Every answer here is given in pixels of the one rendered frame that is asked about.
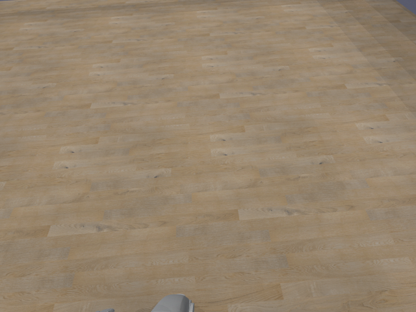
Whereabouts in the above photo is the robot left thigh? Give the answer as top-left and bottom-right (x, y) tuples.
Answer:
(151, 294), (194, 312)

